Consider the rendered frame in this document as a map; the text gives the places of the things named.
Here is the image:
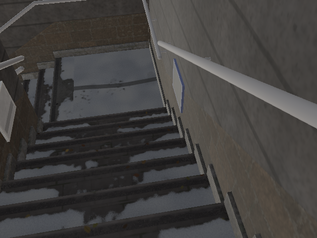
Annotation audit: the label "stairs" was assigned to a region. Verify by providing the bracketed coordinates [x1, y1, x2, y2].
[0, 107, 236, 238]
[23, 67, 54, 124]

